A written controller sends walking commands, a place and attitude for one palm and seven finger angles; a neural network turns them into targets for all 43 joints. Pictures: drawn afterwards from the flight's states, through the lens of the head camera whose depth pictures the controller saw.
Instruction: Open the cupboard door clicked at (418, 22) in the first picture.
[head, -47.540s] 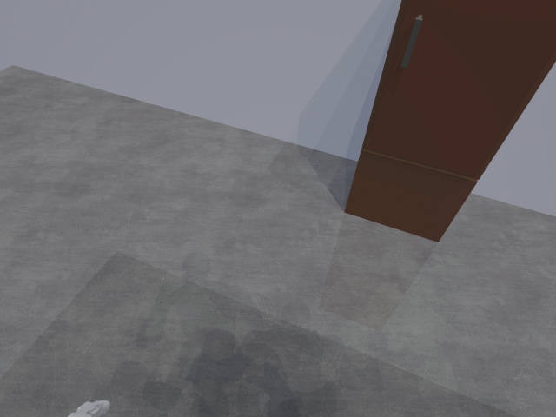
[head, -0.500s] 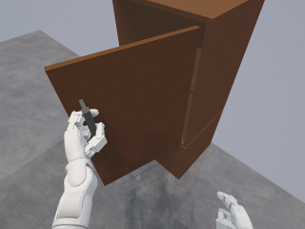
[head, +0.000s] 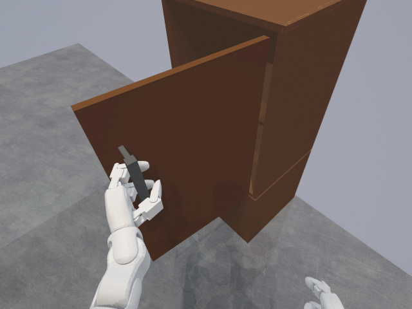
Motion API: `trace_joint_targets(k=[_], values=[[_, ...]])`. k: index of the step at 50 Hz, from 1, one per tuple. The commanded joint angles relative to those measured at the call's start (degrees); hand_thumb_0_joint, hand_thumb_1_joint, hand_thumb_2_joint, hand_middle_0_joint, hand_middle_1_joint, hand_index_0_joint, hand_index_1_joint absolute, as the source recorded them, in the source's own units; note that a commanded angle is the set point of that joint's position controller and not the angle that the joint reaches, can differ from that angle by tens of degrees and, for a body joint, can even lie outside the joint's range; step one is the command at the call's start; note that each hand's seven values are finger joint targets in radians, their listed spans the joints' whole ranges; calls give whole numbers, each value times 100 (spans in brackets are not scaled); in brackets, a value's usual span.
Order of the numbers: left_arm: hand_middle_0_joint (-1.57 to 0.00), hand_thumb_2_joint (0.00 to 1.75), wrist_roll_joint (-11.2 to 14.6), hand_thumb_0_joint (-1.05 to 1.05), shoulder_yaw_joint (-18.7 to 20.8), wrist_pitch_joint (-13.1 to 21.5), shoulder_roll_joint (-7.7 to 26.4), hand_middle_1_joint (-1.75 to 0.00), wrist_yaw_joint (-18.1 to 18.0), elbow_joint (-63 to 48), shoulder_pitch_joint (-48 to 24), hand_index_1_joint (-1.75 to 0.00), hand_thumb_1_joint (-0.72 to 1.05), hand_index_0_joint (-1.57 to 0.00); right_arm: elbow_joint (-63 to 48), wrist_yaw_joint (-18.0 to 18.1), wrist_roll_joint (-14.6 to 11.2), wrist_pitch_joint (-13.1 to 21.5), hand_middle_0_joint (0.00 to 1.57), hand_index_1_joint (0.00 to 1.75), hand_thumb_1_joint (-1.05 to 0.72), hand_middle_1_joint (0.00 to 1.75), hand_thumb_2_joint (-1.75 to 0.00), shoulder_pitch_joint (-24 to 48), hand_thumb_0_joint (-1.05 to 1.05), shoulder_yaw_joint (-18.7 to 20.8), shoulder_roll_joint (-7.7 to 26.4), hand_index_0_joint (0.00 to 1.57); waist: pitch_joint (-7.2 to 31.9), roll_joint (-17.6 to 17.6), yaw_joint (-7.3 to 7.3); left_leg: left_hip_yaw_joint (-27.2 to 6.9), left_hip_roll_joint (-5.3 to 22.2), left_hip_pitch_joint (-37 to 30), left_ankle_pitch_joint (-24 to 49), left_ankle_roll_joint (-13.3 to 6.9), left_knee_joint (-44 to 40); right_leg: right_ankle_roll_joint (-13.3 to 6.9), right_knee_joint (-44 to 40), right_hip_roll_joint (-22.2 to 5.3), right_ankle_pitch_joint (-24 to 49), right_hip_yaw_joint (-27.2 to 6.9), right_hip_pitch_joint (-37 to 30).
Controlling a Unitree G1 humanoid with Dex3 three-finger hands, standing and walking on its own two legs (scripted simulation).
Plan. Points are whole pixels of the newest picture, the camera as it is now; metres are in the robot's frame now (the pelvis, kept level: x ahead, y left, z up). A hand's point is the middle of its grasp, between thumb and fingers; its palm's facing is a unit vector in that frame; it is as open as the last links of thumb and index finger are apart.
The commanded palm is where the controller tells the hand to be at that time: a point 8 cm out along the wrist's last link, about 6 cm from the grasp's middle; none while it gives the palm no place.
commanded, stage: open thumb and fingers to let go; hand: left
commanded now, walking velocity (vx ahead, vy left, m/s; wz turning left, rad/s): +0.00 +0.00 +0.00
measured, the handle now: (135, 177) +0.34 +0.16 +0.10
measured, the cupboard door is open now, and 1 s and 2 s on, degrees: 84 82 83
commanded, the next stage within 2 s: slide the hand sideways off the handle in 0.58 s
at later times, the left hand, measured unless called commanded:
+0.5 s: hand (147, 199) +0.29 +0.13 +0.10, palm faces +0.34 -0.94 +0.02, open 14.7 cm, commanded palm +0.25 +0.17 +0.09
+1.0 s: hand (138, 212) +0.26 +0.14 +0.10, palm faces -0.11 -0.99 +0.02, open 16.5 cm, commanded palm +0.24 +0.18 +0.09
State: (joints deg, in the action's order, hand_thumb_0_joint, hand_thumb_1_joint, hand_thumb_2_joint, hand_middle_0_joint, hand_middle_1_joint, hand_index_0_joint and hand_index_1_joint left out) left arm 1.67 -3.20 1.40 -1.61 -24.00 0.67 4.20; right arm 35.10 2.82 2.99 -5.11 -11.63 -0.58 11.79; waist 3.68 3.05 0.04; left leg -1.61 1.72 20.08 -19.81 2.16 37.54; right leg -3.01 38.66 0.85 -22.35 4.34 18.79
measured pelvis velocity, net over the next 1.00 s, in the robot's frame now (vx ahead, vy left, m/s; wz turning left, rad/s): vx -0.03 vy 0.04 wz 0.00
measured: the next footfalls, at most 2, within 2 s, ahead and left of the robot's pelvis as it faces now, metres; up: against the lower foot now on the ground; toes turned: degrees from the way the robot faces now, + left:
none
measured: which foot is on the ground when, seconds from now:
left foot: down 0.00-1.00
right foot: down 0.00-1.00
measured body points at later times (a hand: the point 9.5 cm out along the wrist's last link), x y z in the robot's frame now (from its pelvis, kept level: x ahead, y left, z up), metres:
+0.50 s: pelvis -0.02 +0.03 +0.00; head -0.02 +0.01 +0.45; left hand +0.27 +0.17 +0.10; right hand +0.16 -0.19 -0.09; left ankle +0.00 +0.15 -0.72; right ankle -0.02 -0.08 -0.72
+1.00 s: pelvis -0.03 +0.04 +0.00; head -0.03 +0.03 +0.45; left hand +0.26 +0.19 +0.10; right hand +0.14 -0.18 -0.09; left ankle +0.00 +0.15 -0.72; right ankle -0.02 -0.08 -0.72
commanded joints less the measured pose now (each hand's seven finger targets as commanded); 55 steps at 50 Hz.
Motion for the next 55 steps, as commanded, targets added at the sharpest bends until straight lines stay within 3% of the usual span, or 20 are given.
trace_joint_targets(k=[1, 8, 10, 18, 22, 25, 28, 30, 33, 34, 35, 36, 37, 38, 40, 42, 44, 46, 53, 55], values=[[-33, 51, 25, 0, 81, 700, 195, -125, 72, -1372, -1581, -125, -1, -33, -920, 93, -19, 437, 20, 30, -90, 30, -90, 778, 0, 106, 413, 20, 1080, -712, 31, 204, -265, -312, 1240, -310, -122, 361, -740, -330, 2558, -515, -507], [-30, 30, -39, 0, 67, 758, 201, -120, 111, -1018, -1439, -120, -50, -30, -886, 73, -32, 530, 20, 30, -90, 30, -90, 760, 0, 135, 450, 20, 947, -790, 92, 230, -264, -315, 1169, -330, -189, 322, -854, -311, 2167, -492, -436], [-30, 30, -27, 0, 15, 710, 158, -120, 106, -997, -1588, -120, -50, -30, -898, 79, -37, 539, 20, 30, -90, 30, -90, 796, 0, 111, 443, 20, 902, -722, 73, 250, -272, -328, 1090, -337, -226, 311, -888, -295, 1957, -462, -352], [-23, 30, -164, 0, -57, 700, 73, -80, -102, -966, -1796, -80, -50, -23, -890, 42, -32, 547, 20, 30, -90, 30, -90, 849, 0, 113, 421, 20, 814, -613, 109, 204, -230, -435, 1054, -327, -301, 198, -876, -203, 1457, -311, -199], [-20, 30, -325, 0, -413, 649, -202, -60, -212, -952, -2194, -60, -50, -20, -881, 7, -23, 534, 20, 30, -90, 30, -90, 863, 0, 97, 419, 20, 771, -419, -8, 145, -187, -450, 976, -307, -321, 153, -725, -150, 1226, -169, 49], [-18, 30, -374, 0, -478, 594, -261, -45, -323, -957, -2316, -45, -50, -18, -896, 4, -20, 501, 20, 30, -90, 30, -90, 910, 0, 84, 408, 20, 836, -417, 6, 81, -178, -435, 907, -291, -360, 127, -675, -123, 1068, -116, 65], [-15, 30, -418, 0, -309, 490, -126, -30, -427, -782, -2216, -30, -50, -15, -865, 15, -18, 439, 20, 30, -90, 30, -90, 902, 0, 82, 414, 20, 873, -535, 66, 41, -160, -381, 894, -271, -385, 103, -667, -102, 1009, -89, 8], [-15, 30, -452, 0, -493, 444, -336, -30, -497, -841, -2381, -30, -50, -15, -900, 8, -6, 412, 20, 30, -90, 30, -90, 954, 0, 71, 371, 20, 960, -528, 55, 44, -155, -429, 959, -271, -382, 104, -613, -98, 1056, -62, 21], [-15, 30, -487, 0, -453, 356, -325, -30, -590, -688, -2367, -30, -50, -15, -873, 1, -6, 349, 20, 30, -90, 30, -90, 955, 0, 59, 362, 20, 899, -607, 94, 13, -151, -366, 931, -250, -411, 83, -630, -87, 998, -50, -13], [-15, 30, -490, 0, -481, 343, -370, -30, -612, -774, -2359, -30, -50, -15, -902, -7, -7, 339, 20, 30, -90, 30, -90, 996, 0, 61, 348, 20, 967, -445, 96, 46, -146, -414, 977, -249, -396, 84, -609, -87, 1035, -54, 5], [-15, 30, -944, 0, -1494, 571, 23, -30, 549, -608, -2168, -30, -50, -15, -714, -52, -3, 311, 20, 30, -90, 30, -90, 530, 0, 55, 543, 20, 804, -906, -361, 34, -110, -579, 1191, -322, -344, 112, -481, -106, 1450, -185, 247], [-15, 30, -707, 0, -930, 816, 530, -30, 1165, -854, -2434, -30, -50, -15, -890, 8, -75, 336, 20, 30, -90, 30, -90, 508, 0, 92, 535, 20, 1003, -615, -196, 57, -131, -546, 1203, -354, -310, 94, -459, -123, 1611, -200, 155], [-15, 30, -620, 0, -763, 994, 845, -30, 1531, -959, -2596, -30, -50, -15, -907, 82, -91, 338, 20, 30, -90, 30, -90, 518, 0, 74, 544, 20, 1193, -575, -137, 76, -163, -607, 1205, -375, -324, 86, -449, -130, 1714, -253, -14], [-15, 30, -540, 0, -791, 1076, 903, -30, 1848, -963, -2655, -30, -50, -15, -929, 130, -135, 354, 20, 30, -90, 30, -90, 553, 0, 43, 539, 20, 1117, -279, -134, 88, -167, -663, 1148, -369, -343, 70, -477, -131, 1660, -273, 7], [-15, 30, -165, 0, -1106, 1148, 630, -30, 2549, -830, -2857, -30, -50, -15, -992, 158, -254, 527, 20, 30, -90, 30, -90, 621, 0, -35, 514, 20, 861, -38, -258, -6, -179, -651, 867, -352, -356, 67, -491, -104, 1327, -209, 244], [-15, 30, 467, 0, -965, 1038, 546, -30, 3085, -737, -2880, -30, -50, -15, -1089, 207, -383, 707, 20, 30, -90, 30, -90, 729, 0, -91, 539, 20, 758, 13, -232, -90, -201, -592, 526, -338, -424, 62, -587, -50, 980, -137, 267], [-15, 30, 928, 0, -510, 892, 596, -30, 3182, -646, -2357, -30, -50, -15, -1135, 226, -448, 914, 20, 30, -90, 30, -90, 766, 0, -92, 556, 20, 820, -276, -56, -161, -183, -568, 432, -291, -518, 74, -628, -9, 866, -29, 143], [-15, 30, 1096, 0, -346, 785, 528, -30, 3087, -722, -1999, -30, -50, -15, -1182, 183, -466, 1082, 20, 30, -90, 30, -90, 748, 0, -73, 579, 20, 857, -542, 40, -182, -183, -498, 389, -274, -560, 121, -630, 0, 800, 46, 132], [-15, 30, 438, 0, -76, 867, 1035, -30, 2531, -1162, -1302, -30, -50, -15, -1231, -71, -396, 1236, 20, 30, -90, 30, -90, 539, 0, 17, 638, 20, 655, -329, 130, -58, -140, -347, 452, -266, -564, 116, -499, -31, 710, -42, 240], [-15, 30, 398, 0, -32, 848, 1056, -30, 2522, -1325, -1088, -30, -50, -15, -1303, -95, -386, 1235, 20, 30, -90, 30, -90, 537, 0, 8, 608, 20, 688, -291, 147, -12, -137, -348, 544, -275, -541, 110, -493, -34, 818, -67, 177]])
